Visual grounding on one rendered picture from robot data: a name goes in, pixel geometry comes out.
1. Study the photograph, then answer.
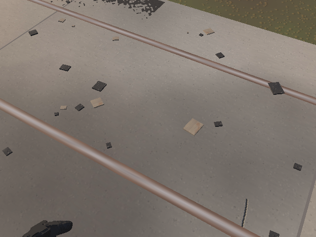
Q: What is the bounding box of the left robot hand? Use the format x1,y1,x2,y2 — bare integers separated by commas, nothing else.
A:
22,220,73,237

